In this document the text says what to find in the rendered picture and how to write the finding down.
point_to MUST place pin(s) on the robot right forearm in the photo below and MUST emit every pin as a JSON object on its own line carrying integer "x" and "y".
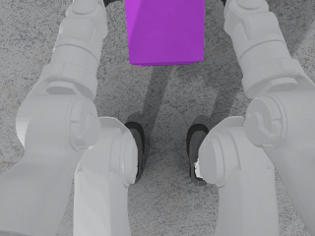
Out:
{"x": 261, "y": 50}

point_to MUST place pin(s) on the robot right upper arm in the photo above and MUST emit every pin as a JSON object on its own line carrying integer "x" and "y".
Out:
{"x": 282, "y": 123}

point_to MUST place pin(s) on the robot left foot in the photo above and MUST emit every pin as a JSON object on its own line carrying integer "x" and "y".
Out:
{"x": 138, "y": 134}

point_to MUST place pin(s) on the right robot shin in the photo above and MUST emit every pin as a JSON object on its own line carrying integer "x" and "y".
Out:
{"x": 232, "y": 121}

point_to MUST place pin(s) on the robot left upper arm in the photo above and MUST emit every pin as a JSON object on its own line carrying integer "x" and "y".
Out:
{"x": 55, "y": 130}

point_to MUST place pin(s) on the robot left forearm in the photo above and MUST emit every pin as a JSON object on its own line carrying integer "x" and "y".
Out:
{"x": 76, "y": 53}

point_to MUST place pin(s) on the carton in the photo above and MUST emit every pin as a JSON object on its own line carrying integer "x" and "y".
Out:
{"x": 165, "y": 32}

